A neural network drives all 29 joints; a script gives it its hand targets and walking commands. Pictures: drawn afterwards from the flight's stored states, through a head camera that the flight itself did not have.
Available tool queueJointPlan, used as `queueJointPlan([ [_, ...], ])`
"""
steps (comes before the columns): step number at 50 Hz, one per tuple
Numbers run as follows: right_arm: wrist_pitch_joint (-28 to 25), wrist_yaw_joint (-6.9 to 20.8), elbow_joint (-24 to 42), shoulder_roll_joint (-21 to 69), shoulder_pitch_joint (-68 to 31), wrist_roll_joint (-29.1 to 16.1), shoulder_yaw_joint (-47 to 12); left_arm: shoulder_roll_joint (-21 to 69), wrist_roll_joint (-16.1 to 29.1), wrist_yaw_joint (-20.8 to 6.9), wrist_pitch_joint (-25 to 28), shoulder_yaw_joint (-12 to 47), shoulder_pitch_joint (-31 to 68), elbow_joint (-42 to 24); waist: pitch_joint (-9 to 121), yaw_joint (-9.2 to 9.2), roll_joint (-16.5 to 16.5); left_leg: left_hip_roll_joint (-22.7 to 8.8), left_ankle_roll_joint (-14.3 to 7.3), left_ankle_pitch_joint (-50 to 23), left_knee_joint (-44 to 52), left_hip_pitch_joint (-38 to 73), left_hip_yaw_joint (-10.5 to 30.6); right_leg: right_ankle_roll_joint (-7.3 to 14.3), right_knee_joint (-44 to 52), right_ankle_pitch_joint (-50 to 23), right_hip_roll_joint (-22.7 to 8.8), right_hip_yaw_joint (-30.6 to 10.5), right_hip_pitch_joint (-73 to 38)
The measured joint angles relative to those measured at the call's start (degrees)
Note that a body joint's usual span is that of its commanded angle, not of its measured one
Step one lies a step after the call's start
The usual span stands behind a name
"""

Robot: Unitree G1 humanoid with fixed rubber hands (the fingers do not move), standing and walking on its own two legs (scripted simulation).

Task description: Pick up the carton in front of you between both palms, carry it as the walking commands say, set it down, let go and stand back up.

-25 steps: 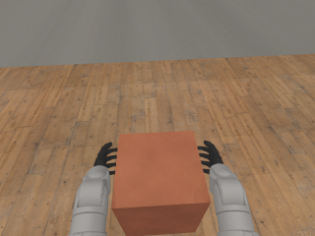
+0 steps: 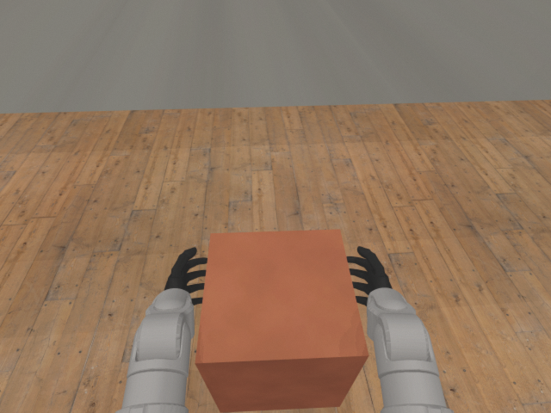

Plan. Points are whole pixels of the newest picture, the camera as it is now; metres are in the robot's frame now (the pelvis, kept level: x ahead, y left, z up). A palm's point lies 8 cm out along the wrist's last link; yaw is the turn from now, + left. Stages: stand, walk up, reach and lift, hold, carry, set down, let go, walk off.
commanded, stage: carry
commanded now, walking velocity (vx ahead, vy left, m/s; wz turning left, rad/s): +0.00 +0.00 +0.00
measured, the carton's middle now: (278, 324) +0.28 +0.00 -0.06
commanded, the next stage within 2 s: hold in 0.60 s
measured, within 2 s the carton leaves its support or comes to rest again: neither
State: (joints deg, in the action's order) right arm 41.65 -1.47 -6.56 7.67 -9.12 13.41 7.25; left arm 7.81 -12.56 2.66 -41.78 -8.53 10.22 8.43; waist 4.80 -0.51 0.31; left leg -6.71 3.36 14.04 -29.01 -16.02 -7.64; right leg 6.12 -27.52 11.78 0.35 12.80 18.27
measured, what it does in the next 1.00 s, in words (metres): stands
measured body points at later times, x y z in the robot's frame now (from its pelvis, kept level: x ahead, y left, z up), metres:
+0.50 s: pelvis +0.00 +0.01 +0.00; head -0.01 +0.01 +0.45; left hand +0.29 +0.16 +0.03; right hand +0.29 -0.14 +0.03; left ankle +0.00 +0.15 -0.73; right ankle +0.04 -0.05 -0.73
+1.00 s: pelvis -0.01 +0.04 +0.01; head -0.06 +0.04 +0.45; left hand +0.32 +0.13 +0.05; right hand +0.25 -0.17 +0.05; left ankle +0.02 +0.16 -0.73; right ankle +0.04 -0.05 -0.73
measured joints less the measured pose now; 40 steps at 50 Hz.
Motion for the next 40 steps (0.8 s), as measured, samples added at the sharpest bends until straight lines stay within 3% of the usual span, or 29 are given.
queueJointPlan([
  [32,0.16,0.29,-0.68,-0.02,0.20,0.12,0.06,-0.04,-0.30,0.15,-0.61,0.40,-0.35,-0.08,1.29,0.39,-0.17,1.22,-0.99,0.25,0.01,-0.45,-0.57,-0.98,-1.42,0.63,-1.35,-0.60,1.19],
  [37,0.17,0.54,-1.87,0.28,-1.93,0.11,-1.34,-0.26,-1.12,-2.21,1.03,-2.17,-2.14,-1.59,-3.88,-0.48,-1.65,6.33,-3.46,-0.59,4.84,7.37,9.72,-1.33,3.13,-2.33,0.84,-5.50,-5.08],
  [40,-0.73,0.87,-5.03,0.61,-3.94,1.98,0.76,0.07,-0.70,-3.25,2.52,-4.10,0.32,2.70,-5.81,1.13,-3.26,6.96,-3.25,0.06,4.08,9.30,11.84,-1.50,4.85,-3.79,2.26,-7.63,-7.50],
])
